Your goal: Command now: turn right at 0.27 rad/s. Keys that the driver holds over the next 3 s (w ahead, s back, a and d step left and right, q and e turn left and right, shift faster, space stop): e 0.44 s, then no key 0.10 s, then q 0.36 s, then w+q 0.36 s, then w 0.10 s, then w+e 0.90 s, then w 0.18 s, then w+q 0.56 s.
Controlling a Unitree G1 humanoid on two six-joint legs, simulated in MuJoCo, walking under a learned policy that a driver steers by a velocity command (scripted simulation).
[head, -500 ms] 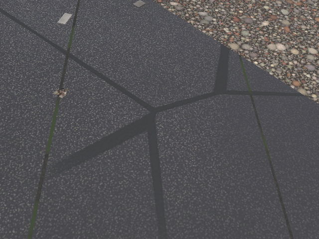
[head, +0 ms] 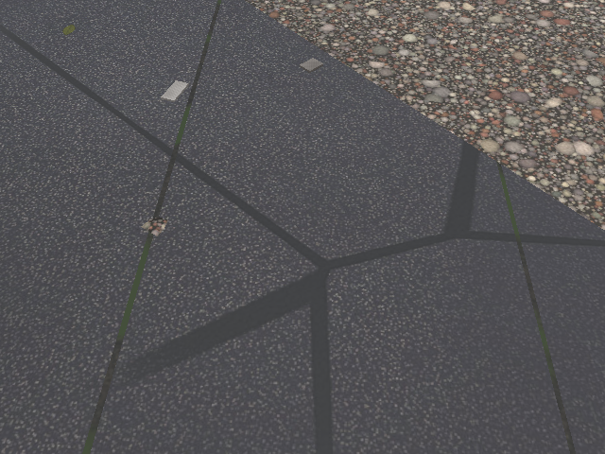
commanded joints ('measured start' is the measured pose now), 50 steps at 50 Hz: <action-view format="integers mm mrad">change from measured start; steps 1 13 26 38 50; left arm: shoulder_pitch -52 -24 -11 -46 23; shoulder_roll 186 119 182 171 107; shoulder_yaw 59 59 62 50 79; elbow -97 -144 -180 -91 -120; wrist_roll -16 -18 7 15 0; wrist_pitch -1 57 16 24 -12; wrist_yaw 12 -14 22 20 7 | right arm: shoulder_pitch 29 -62 -22 -13 -24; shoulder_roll -131 -204 -128 -126 -171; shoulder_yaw -50 -80 -66 -41 -57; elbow -53 -83 -50 -26 -90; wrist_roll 7 26 23 34 51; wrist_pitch -15 -16 -13 -29 -41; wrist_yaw -16 -32 -28 -6 -6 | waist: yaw -20 -12 -15 2 70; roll -27 141 -107 -102 119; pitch -78 -67 -133 -22 -9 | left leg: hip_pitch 67 75 -322 -58 -254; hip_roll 48 318 60 81 167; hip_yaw -9 -36 -2 63 -321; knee -4 -135 625 13 -132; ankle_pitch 180 517 -78 2 -431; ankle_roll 26 189 -84 -48 131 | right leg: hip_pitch -44 -158 136 72 119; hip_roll -93 -72 -216 -217 -45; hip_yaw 151 -100 224 185 14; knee -50 308 -200 -211 -79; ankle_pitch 274 -173 426 118 -276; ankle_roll -90 32 -218 -209 -111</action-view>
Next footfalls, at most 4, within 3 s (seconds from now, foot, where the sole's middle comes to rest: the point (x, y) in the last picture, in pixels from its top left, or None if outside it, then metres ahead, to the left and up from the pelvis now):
0.34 right None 0.02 -0.15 -0.77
0.80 left None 0.06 0.08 -0.77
1.46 left None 0.30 0.13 -0.77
2.02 right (363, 408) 0.60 -0.09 -0.77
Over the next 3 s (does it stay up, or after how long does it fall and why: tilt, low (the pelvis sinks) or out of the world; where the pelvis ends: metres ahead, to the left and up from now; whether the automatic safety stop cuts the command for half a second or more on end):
stays up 0.99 -0.12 -0.01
